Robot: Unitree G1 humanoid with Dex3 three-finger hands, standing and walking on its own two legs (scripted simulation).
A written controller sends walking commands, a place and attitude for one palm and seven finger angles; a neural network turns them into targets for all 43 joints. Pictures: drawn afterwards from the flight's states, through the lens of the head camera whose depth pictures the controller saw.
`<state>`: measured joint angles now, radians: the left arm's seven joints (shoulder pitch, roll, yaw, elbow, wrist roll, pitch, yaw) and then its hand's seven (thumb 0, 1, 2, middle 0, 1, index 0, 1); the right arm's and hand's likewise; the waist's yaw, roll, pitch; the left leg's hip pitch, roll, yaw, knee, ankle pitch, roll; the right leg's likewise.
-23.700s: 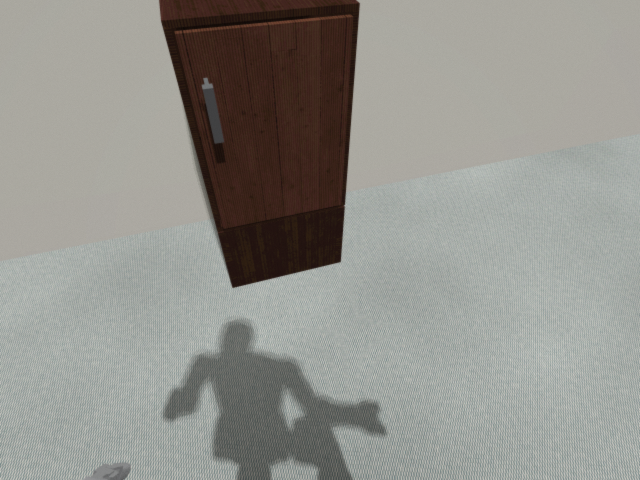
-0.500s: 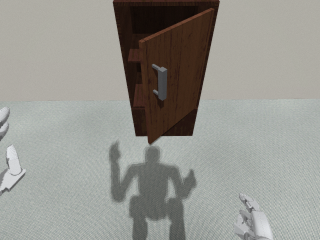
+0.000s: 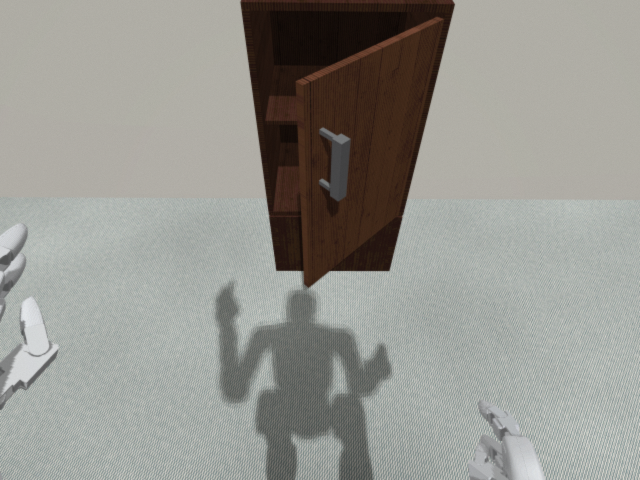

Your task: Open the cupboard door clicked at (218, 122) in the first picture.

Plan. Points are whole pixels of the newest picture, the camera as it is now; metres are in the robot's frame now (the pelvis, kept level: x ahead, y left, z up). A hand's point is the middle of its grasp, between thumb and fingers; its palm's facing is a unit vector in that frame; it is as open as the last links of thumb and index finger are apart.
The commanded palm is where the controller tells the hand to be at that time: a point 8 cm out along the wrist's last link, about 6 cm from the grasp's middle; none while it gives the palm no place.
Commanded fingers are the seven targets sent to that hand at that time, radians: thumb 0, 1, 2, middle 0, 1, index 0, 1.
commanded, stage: let the arm hang, fingers relaxed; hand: left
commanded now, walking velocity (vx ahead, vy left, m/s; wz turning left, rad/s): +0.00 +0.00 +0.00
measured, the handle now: (331, 164) +0.67 +0.02 -0.01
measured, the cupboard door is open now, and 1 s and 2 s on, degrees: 44 44 44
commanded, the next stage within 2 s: look to check the result in 1.16 s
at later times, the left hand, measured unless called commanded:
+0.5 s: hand out of the picture -0.02 +0.16 -0.18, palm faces +0.02 -0.98 -0.20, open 7.1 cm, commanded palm none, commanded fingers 0.00 0.90 0.90 -0.20 -0.30 -0.20 -0.30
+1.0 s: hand out of the picture +0.00 +0.14 -0.17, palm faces +0.05 -0.98 -0.21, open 7.3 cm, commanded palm none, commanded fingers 0.00 0.90 0.90 -0.20 -0.30 -0.20 -0.30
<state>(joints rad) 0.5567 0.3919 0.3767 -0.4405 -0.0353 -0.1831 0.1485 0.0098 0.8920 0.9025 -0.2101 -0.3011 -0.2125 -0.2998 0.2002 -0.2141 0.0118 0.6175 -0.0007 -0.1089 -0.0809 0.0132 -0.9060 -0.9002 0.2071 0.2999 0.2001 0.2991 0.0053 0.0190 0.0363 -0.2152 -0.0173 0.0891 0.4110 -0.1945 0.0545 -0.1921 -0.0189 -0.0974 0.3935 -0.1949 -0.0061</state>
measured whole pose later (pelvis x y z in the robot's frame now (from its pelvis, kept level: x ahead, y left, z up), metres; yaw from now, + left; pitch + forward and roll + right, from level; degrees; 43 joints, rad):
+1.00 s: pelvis -0.01 -0.03 +0.00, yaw +2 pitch -2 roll +0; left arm 0.24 0.14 0.01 1.14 0.01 -0.01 0.04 0.01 0.93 0.90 -0.20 -0.30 -0.20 -0.30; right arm 0.30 -0.12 0.01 1.15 -0.02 0.02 -0.03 0.00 -0.91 -0.90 0.20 0.30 0.20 0.30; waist -0.02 0.02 0.05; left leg -0.20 0.00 0.05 0.41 -0.18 0.02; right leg -0.18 0.00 -0.13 0.42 -0.21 -0.05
